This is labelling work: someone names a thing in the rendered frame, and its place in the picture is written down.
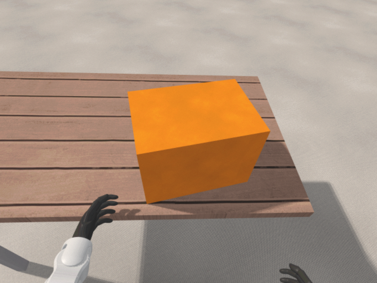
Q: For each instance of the left robot forearm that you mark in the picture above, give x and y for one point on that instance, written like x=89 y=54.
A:
x=71 y=264

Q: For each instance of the table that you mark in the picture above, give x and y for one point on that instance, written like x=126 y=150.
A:
x=67 y=139

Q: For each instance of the right robot hand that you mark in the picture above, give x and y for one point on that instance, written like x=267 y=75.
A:
x=296 y=272

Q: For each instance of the left robot hand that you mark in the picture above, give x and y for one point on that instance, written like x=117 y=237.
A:
x=90 y=220

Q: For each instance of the carton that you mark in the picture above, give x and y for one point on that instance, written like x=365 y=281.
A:
x=195 y=137

